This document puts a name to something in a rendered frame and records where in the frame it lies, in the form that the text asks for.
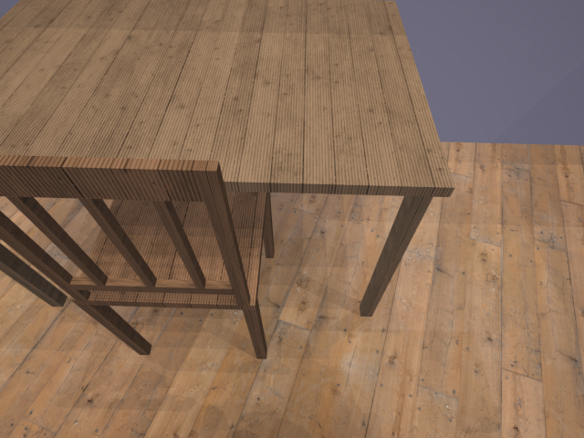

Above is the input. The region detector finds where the chair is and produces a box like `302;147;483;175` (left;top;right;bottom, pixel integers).
0;155;275;359

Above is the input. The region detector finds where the table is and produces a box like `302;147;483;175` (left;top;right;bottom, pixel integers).
0;0;455;317

